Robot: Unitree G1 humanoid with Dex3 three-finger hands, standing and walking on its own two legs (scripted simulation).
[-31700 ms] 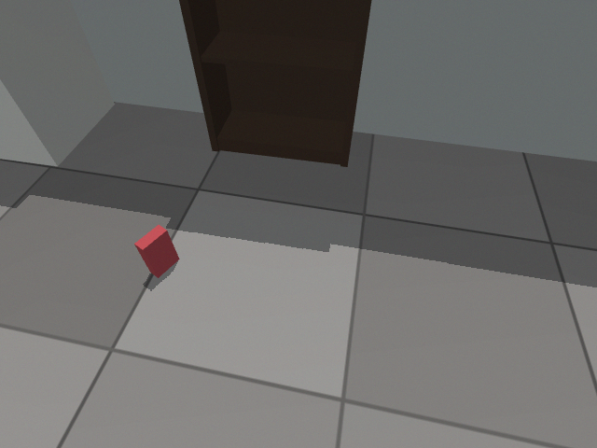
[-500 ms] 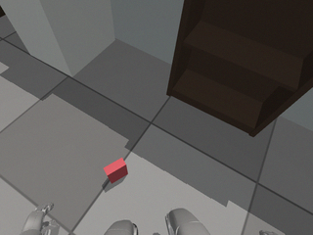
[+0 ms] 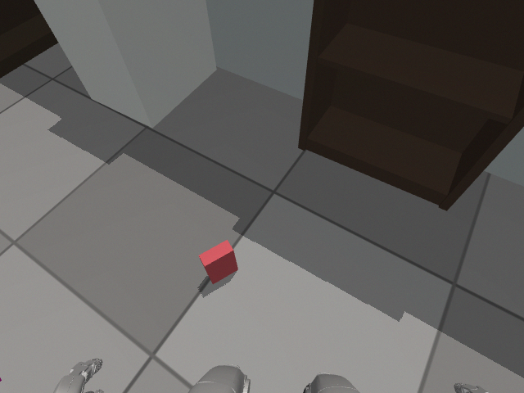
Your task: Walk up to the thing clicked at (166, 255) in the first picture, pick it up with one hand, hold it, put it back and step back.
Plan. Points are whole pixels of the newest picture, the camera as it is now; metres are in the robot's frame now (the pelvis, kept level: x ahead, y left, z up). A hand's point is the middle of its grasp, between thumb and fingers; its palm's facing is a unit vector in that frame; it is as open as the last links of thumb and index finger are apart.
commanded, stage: step back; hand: left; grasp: from the side
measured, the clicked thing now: (219, 263) +0.56 +0.19 -0.67
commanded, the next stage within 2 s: none
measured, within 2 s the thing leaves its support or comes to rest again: neither
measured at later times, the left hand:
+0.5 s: hand out of the picture -0.07 +0.27 -0.16, palm faces -0.07 -0.92 -0.39, open 7.4 cm
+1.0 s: hand out of the picture -0.19 +0.26 -0.15, palm faces +0.01 -0.93 -0.36, open 7.4 cm
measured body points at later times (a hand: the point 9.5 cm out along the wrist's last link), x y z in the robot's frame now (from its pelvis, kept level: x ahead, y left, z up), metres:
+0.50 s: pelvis -0.16 +0.00 -0.01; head -0.11 +0.00 +0.43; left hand -0.06 +0.31 -0.13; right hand -0.04 -0.33 -0.11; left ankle -0.04 +0.12 -0.73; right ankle -0.19 -0.13 -0.73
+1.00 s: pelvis -0.32 +0.00 +0.00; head -0.27 +0.02 +0.45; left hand -0.19 +0.31 -0.12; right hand -0.24 -0.31 -0.11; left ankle -0.29 +0.11 -0.73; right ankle -0.34 -0.14 -0.64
